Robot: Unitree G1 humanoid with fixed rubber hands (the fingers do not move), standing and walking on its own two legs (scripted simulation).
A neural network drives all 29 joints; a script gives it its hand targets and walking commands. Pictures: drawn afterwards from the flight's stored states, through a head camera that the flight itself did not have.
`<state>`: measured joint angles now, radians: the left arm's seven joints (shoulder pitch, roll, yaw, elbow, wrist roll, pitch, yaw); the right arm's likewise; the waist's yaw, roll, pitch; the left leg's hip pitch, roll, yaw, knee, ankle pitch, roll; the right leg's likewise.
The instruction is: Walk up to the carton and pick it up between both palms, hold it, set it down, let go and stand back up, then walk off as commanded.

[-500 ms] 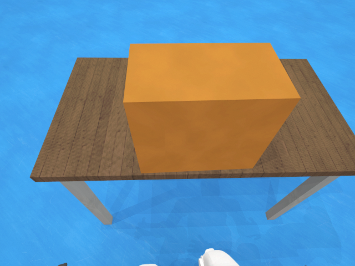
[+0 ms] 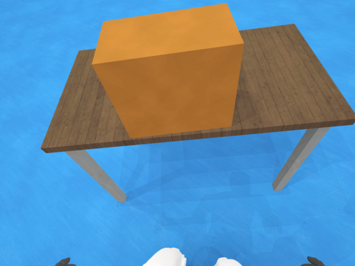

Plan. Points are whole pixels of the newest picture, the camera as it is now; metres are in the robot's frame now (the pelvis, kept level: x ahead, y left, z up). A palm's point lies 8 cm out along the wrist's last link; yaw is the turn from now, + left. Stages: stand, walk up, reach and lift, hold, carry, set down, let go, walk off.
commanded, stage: walk off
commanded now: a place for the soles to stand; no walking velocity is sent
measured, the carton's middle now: (173, 78) +0.60 +0.05 +0.05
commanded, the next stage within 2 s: stand in 1.16 s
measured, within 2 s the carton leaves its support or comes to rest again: neither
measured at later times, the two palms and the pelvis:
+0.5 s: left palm out of the picture -0.13 +0.37 -0.12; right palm out of the picture -0.09 -0.26 -0.11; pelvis -0.19 +0.04 -0.01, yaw +1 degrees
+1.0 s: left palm out of the picture -0.24 +0.32 -0.09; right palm out of the picture -0.20 -0.30 -0.12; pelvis -0.30 +0.00 +0.00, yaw +2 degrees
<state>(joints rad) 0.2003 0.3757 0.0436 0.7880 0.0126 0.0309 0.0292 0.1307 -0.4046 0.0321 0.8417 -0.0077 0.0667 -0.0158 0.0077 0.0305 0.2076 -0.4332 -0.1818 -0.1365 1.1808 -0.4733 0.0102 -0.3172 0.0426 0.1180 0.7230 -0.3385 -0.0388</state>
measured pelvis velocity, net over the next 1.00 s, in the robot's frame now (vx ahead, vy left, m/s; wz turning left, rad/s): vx -0.30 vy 0.00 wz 0.03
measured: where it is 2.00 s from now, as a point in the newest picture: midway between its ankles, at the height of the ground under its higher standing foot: outside the picture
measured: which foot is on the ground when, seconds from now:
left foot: up 0.00-0.28, down 0.30-0.66, up 0.68-0.88, down 0.90-1.00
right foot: down 0.00-0.32, up 0.34-0.64, down 0.66-1.00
